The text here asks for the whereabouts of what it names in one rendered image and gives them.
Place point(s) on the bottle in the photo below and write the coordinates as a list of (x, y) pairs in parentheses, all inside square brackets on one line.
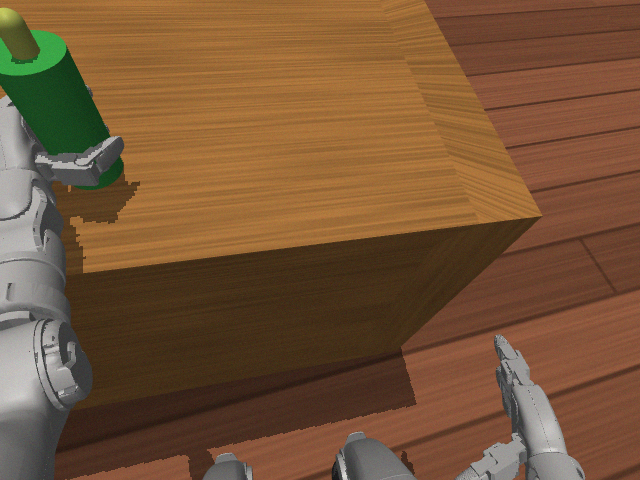
[(39, 75)]

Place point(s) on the right robot hand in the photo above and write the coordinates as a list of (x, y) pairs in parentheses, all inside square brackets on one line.
[(535, 428)]

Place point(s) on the left robot hand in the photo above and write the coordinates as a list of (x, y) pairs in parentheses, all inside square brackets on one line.
[(21, 149)]

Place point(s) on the right robot arm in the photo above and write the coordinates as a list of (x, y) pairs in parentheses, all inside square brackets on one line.
[(553, 466)]

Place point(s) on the left robot arm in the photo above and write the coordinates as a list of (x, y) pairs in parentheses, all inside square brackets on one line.
[(43, 370)]

